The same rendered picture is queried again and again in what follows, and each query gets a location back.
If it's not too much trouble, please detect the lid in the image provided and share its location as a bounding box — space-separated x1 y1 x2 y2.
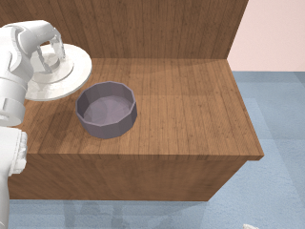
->
25 43 92 101

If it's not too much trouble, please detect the table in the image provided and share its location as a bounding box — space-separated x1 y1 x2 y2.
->
0 0 265 201

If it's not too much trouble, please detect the pot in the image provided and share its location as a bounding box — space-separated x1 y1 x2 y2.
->
75 81 137 139

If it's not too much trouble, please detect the left robot hand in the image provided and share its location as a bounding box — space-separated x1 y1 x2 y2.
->
14 20 66 74

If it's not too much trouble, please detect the left robot upper arm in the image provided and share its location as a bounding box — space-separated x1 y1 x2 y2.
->
0 126 28 229

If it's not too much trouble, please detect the knob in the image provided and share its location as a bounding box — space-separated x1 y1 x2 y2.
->
42 52 60 71

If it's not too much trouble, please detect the left robot forearm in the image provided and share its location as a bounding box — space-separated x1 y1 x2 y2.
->
0 23 38 127

